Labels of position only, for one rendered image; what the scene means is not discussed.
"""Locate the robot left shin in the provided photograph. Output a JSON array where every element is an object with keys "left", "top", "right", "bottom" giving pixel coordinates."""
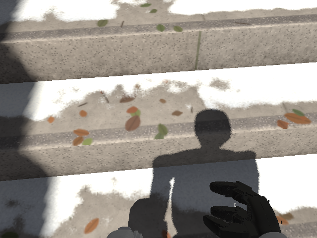
[{"left": 118, "top": 226, "right": 133, "bottom": 232}]

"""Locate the robot right hand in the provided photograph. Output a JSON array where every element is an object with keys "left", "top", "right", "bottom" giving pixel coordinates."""
[{"left": 203, "top": 180, "right": 282, "bottom": 238}]

